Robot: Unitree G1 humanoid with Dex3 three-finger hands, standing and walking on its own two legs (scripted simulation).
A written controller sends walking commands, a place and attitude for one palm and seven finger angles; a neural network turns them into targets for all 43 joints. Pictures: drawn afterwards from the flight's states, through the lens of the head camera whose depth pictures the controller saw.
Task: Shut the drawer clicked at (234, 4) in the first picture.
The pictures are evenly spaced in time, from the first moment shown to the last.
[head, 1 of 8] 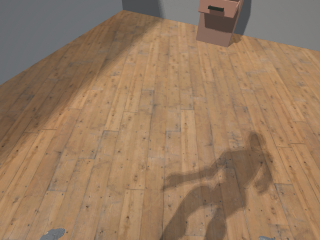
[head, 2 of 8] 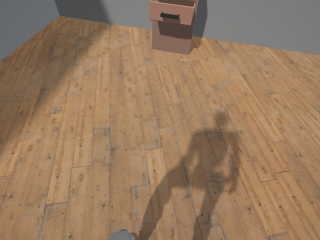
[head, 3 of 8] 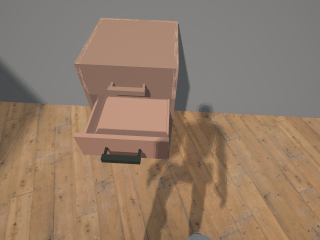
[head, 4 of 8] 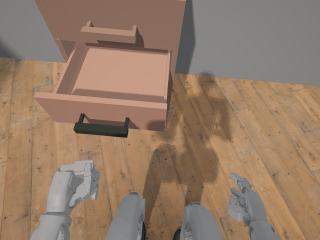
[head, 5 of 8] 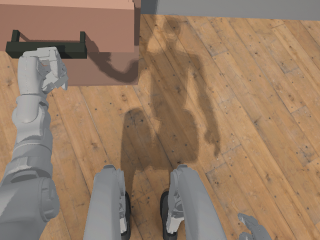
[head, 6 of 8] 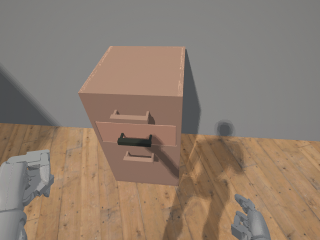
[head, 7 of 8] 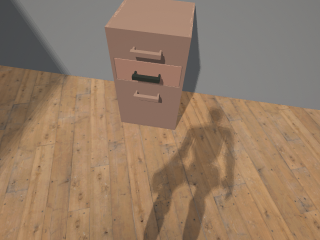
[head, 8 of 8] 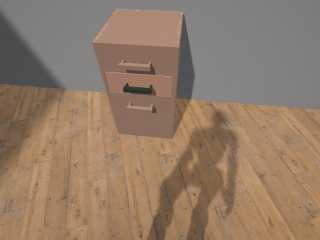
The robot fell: no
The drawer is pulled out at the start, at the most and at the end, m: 0.25 0.25 0.00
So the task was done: yes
